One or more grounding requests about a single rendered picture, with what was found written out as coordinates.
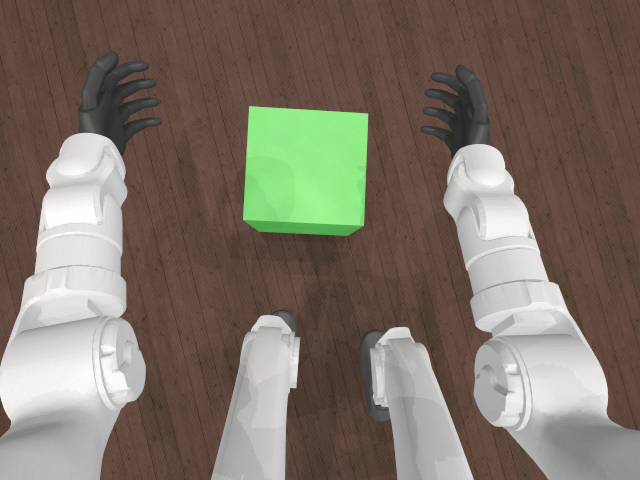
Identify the robot right hand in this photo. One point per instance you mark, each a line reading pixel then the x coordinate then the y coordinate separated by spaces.
pixel 471 124

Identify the carton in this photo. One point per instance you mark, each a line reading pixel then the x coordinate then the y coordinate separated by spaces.
pixel 305 171

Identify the left robot foot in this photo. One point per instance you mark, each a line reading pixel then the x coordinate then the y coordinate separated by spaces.
pixel 288 319

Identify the robot left upper arm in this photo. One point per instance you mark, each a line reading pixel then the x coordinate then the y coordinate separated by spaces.
pixel 64 386

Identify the left robot shin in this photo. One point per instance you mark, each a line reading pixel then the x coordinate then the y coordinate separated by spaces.
pixel 265 320

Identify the robot left hand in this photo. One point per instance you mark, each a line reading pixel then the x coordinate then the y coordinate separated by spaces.
pixel 100 111

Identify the robot left forearm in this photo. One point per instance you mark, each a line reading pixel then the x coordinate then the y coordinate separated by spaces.
pixel 79 246

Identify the robot right forearm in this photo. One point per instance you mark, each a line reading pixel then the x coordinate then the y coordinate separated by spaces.
pixel 512 293

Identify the robot right upper arm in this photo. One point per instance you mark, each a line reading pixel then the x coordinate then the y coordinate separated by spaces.
pixel 549 393

